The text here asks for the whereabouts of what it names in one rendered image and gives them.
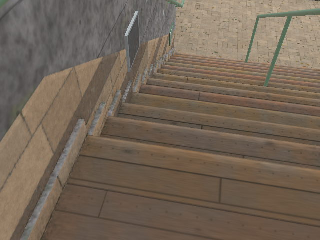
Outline stairs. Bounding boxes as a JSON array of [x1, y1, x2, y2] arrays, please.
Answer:
[[100, 52, 320, 170]]

